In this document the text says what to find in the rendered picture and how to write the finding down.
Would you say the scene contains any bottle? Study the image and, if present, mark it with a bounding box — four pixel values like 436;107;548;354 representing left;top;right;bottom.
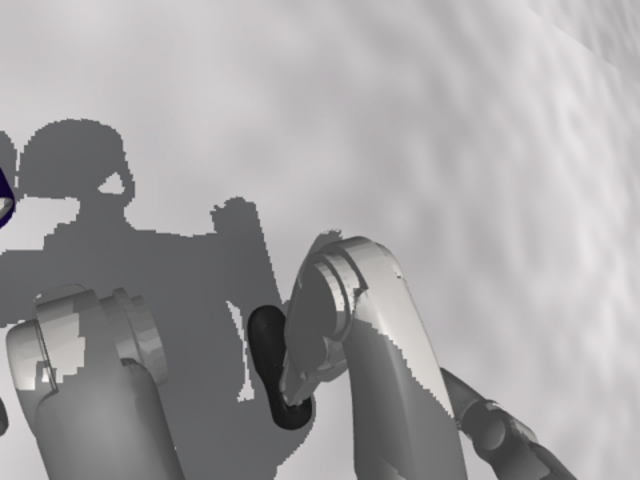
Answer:
0;167;15;228

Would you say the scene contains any right robot hand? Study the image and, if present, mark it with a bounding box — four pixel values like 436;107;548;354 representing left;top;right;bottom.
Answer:
440;367;486;433

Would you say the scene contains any right robot arm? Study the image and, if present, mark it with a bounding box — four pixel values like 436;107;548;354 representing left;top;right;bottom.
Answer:
461;399;577;480

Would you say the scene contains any right robot foot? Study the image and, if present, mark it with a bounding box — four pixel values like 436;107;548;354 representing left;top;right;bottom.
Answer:
247;305;312;430

